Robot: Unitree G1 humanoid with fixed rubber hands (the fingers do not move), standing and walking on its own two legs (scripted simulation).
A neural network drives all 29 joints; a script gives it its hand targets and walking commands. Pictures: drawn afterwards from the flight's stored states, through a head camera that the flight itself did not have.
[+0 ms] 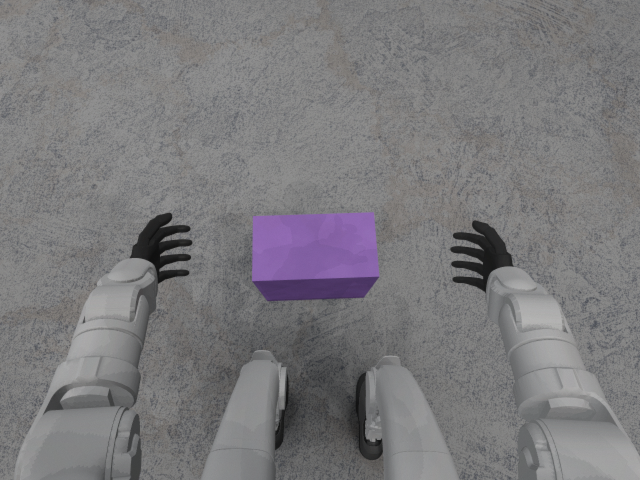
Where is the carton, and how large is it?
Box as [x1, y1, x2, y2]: [252, 212, 378, 300]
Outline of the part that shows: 373,212 253,216 252,281 267,300 363,297 378,277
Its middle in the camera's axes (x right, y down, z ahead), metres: -0.01 +0.05 +0.98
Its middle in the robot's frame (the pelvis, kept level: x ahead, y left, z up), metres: +0.48 +0.03 -0.54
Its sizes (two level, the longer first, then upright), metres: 0.272 0.148 0.280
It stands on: the floor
